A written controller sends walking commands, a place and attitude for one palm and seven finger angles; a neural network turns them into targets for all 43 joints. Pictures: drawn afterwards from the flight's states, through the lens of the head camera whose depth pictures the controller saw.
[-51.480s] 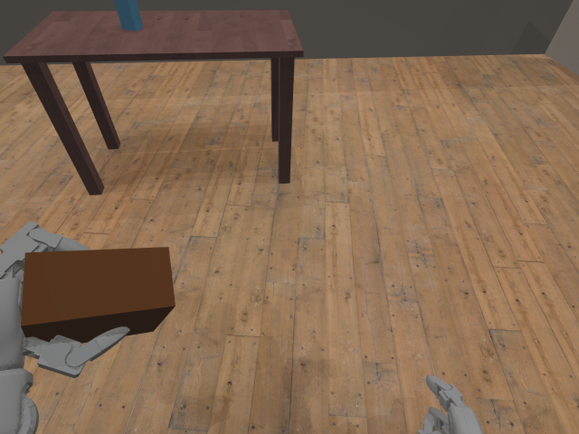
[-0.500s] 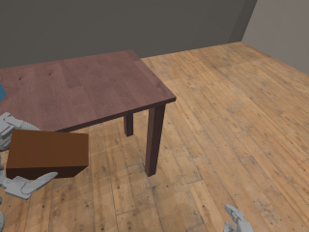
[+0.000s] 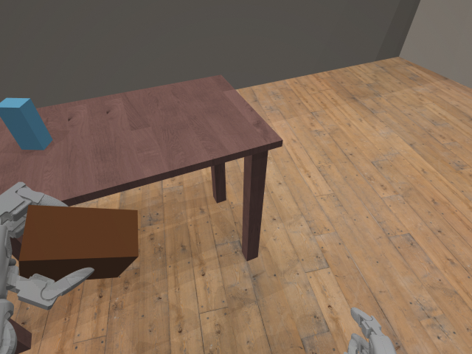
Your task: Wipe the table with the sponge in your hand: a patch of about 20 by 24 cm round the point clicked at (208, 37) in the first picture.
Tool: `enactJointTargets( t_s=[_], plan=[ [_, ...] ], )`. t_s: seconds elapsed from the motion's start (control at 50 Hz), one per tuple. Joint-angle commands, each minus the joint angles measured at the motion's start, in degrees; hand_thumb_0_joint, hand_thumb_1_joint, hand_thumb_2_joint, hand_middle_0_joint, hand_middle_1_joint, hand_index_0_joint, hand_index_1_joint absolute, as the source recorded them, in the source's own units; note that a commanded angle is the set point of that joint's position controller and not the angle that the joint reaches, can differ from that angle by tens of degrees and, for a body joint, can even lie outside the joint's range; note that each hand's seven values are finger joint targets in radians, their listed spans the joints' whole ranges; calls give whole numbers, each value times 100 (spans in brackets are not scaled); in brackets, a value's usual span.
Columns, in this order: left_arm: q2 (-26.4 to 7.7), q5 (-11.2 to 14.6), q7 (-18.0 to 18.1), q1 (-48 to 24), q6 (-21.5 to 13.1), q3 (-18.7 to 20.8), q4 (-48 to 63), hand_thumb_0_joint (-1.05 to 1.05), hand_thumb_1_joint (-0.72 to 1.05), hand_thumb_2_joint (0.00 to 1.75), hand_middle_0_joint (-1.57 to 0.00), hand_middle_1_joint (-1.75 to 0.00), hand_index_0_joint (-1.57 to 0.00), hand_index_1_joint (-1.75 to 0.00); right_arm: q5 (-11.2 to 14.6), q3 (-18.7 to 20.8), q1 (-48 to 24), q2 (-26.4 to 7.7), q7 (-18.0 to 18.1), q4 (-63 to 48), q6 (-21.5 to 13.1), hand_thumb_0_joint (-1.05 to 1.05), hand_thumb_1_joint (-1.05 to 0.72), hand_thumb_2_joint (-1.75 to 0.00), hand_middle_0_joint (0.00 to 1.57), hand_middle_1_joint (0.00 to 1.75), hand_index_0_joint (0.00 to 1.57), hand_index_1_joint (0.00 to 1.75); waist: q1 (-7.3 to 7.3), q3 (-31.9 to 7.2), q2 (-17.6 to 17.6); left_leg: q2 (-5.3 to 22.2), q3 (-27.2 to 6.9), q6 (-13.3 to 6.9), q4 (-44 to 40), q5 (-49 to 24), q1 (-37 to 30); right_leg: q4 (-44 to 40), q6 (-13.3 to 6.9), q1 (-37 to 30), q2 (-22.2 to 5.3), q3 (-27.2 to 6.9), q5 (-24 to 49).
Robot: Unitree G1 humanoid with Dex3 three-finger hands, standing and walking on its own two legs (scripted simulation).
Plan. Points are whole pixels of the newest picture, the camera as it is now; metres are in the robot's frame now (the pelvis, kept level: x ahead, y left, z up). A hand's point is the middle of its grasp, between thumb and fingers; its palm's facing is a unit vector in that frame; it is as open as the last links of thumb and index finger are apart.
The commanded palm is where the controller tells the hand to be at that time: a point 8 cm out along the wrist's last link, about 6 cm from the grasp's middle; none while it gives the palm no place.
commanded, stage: stop stepping back and stand still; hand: left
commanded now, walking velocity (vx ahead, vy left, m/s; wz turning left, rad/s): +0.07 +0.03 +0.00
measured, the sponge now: (96, 246) +0.23 +0.20 +0.14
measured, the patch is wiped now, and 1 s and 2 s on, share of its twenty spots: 1.00 1.00 1.00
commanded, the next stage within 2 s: stand and wait in 0.24 s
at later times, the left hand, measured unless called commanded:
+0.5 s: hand (58, 239) +0.23 +0.24 +0.17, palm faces +0.42 -0.83 -0.37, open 10.5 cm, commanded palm +0.18 +0.28 +0.19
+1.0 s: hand (36, 238) +0.23 +0.27 +0.17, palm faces +0.41 -0.84 -0.34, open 10.5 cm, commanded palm +0.18 +0.31 +0.19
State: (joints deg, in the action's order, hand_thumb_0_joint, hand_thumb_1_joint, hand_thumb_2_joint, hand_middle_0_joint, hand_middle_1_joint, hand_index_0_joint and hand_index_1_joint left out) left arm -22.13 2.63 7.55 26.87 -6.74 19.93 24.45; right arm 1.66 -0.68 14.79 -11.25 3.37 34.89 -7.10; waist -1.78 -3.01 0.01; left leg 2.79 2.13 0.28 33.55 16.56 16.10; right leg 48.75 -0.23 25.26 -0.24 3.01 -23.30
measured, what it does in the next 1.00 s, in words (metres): stands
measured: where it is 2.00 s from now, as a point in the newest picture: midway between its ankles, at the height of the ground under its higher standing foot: outside the picture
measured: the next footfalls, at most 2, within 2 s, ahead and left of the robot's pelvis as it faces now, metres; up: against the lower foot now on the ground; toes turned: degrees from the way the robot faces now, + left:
none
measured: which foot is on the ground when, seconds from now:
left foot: down 0.00-1.00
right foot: down 0.00-1.00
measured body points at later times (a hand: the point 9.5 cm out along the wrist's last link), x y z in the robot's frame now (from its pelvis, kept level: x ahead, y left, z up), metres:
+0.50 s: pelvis +0.03 +0.00 +0.01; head +0.03 -0.01 +0.46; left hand +0.20 +0.28 +0.19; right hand +0.21 -0.23 -0.07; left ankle +0.03 +0.13 -0.73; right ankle +0.05 -0.09 -0.73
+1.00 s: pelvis +0.02 +0.02 +0.01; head +0.02 +0.03 +0.46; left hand +0.20 +0.31 +0.19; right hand +0.21 -0.20 -0.06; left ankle +0.03 +0.13 -0.73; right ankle +0.05 -0.09 -0.73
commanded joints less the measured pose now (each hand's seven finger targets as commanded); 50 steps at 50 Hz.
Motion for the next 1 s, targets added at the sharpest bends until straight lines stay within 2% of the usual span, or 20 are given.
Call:
enactJointTargets(
  t_s=[0.0, 0.02, 0.04, 0.06, 0.1, 0.12, 0.14, 0.18, 0.2, 0.22, 0.24, 0.26, 0.28, 0.3, 0.34, 0.38, 0.42, 0.5, 0.6, 0.98],
  plan=[
    [-718, -44, 28, -390, -306, 400, 1247, 0, 10, 130, -120, -160, -120, -160, -57, 299, -793, -789, 31, -845, -134, 0, -90, -90, 20, 30, 20, 30, 258, 174, -486, -5, -51, -407, 1225, 1865, 2007, -2690, -378, -2217, -326, -665, 179],
    [-843, 4, -13, -759, -346, 380, 1470, 0, 10, 130, -120, -160, -120, -160, -21, 326, -917, -675, 21, -905, -88, 0, -90, -90, 20, 30, 20, 30, 186, 114, -1629, -345, 102, -240, 3025, 1507, 2181, -3656, -942, -1702, -1584, -2903, -473],
    [-1012, 49, 15, -1132, -448, 514, 1727, 0, 10, 130, -120, -160, -120, -160, -53, 287, -911, -625, 17, -849, -163, 0, -90, -90, 20, 30, 20, 30, 142, 18, -1287, -216, -387, -189, 3616, 1010, 2080, -4009, -1135, -1243, -2009, -3612, -931],
    [-1013, 82, 0, -1140, -512, 505, 1730, 0, 10, 130, -120, -160, -120, -160, -50, 363, -726, -720, -16, -690, -195, 0, -90, -90, 20, 30, 20, 30, 45, 87, -912, -70, -660, -137, 3727, 729, 1980, -3971, -1203, -1025, -2026, -3530, -999],
    [-1228, 94, 20, -1172, -572, 718, 1914, 0, 10, 130, -120, -160, -120, -160, -47, 331, -780, -700, -7, -615, -95, 0, -90, -90, 20, 30, 20, 30, 41, 174, -367, 211, -671, -151, 2770, 549, 1338, -3710, -1078, -546, -1895, -2553, -430],
    [-1072, 88, 49, -987, -597, 636, 1881, 0, 10, 130, -120, -160, -120, -160, -70, 258, -820, -585, 32, -622, -62, 0, -90, -90, 20, 30, 20, 30, 56, 46, -350, 191, -453, -195, 2019, 568, 834, -3564, -957, -512, -1719, -1982, -215],
    [-1044, 77, 116, -731, -578, 663, 1758, 0, 10, 130, -120, -160, -120, -160, -84, 222, -904, -538, 82, -679, -53, 0, -90, -90, 20, 30, 20, 30, 116, -67, -472, 106, -242, -237, 1323, 576, 404, -3456, -885, -516, -1560, -1680, -187],
    [-898, 82, 231, -537, -543, 578, 1750, 0, 10, 130, -120, -160, -120, -160, -120, 203, -948, -543, 160, -729, -59, 0, -90, -90, 20, 30, 20, 30, 120, -248, -328, -122, 83, -277, -16, 298, -396, -3212, -721, -601, -1298, -1359, -401],
    [-814, 110, 263, -342, -518, 545, 1622, 0, 10, 130, -120, -160, -120, -160, -117, 228, -948, -632, 206, -755, -88, 0, -90, -90, 20, 30, 20, 30, 105, -216, 90, -100, -58, -307, -702, 181, -717, -2796, -567, -637, -1041, -1098, -189],
    [-741, 140, 278, -340, -534, 475, 1724, 0, 10, 130, -120, -160, -120, -160, -134, 243, -987, -748, 218, -817, -85, 0, -90, -90, 20, 30, 20, 30, 164, -121, 663, 318, -822, -483, -1262, 517, -636, -2319, -328, -583, -601, -860, -182],
    [-718, 134, 297, -278, -518, 502, 1634, 0, 10, 130, -120, -160, -120, -160, -102, 248, -1003, -829, 206, -867, -81, 0, -90, -90, 20, 30, 20, 30, 239, -29, 973, 786, -1553, -686, -1554, 488, -492, -1916, -84, -559, -176, -497, 249],
    [-688, 120, 297, -272, -480, 492, 1533, 0, 10, 130, -120, -160, -120, -160, -38, 268, -1012, -891, 186, -906, -61, 0, -90, -90, 20, 30, 20, 30, 315, -158, 740, 900, -1614, -695, -1528, 211, -123, -1768, 113, -1040, 26, -250, 673],
    [-703, 107, 254, -111, -421, 507, 1214, 0, 10, 130, -120, -160, -120, -160, 25, 276, -968, -839, 159, -852, -61, 0, -90, -90, 20, 30, 20, 30, 243, -102, 694, 740, -1376, -559, -1611, 1220, 477, -2007, 121, -1372, 4, -304, 294],
    [-765, 74, 236, -170, -391, 544, 1383, 0, 10, 130, -120, -160, -120, -160, -8, 251, -967, -783, 163, -901, -85, 0, -90, -90, 20, 30, 20, 30, 204, 112, 909, 541, -1186, -522, -1624, 1425, 689, -2142, 71, -1413, -40, -381, 348],
    [-684, 52, 228, -187, -393, 427, 1389, 0, 10, 130, -120, -160, -120, -160, -38, 228, -995, -740, 127, -890, -124, 0, -90, -90, 20, 30, 20, 30, 208, 187, 273, 291, -810, -408, -1030, 500, 633, -2598, -32, -1483, -229, -668, 834],
    [-747, 94, 229, -401, -401, 375, 1577, 0, 10, 130, -120, -160, -120, -160, -59, 277, -954, -755, 84, -849, -138, 0, -90, -90, 20, 30, 20, 30, 162, -150, -383, 68, -474, -259, -263, -459, 214, -2914, -241, -1543, -771, -1289, 1364],
    [-819, 109, 252, -513, -400, 388, 1696, 0, 10, 130, -120, -160, -120, -160, -62, 272, -966, -726, 75, -819, -133, 0, -90, -90, 20, 30, 20, 30, 157, -327, -212, 55, -432, -203, -309, -914, -93, -2835, -326, -1655, -943, -1321, 2098],
    [-859, 125, 268, -263, -365, 491, 1796, 0, 10, 130, -120, -160, -120, -160, -68, 307, -1021, -795, 81, -911, -36, 0, -90, -90, 20, 30, 20, 30, 201, -457, 279, 202, -548, -221, -625, -1731, -504, -2538, -161, -1733, -579, -842, 2562],
    [-789, 143, 253, -196, -323, 470, 1640, 0, 10, 130, -120, -160, -120, -160, -59, 287, -1058, -792, 92, -989, 92, 0, -90, -90, 20, 30, 20, 30, 222, -432, 386, 297, -617, -233, -824, -1846, -517, -2539, -84, -1781, -363, -671, 2513],
    [-705, 102, 284, -403, -314, 343, 1610, 0, 10, 130, -120, -160, -120, -160, -107, 210, -1085, -771, 116, -1017, 123, 0, -90, -90, 20, 30, 20, 30, 240, -233, 433, 203, -661, -188, -1286, -537, -31, -2799, -41, -1855, -222, -529, 1686]
  ],
)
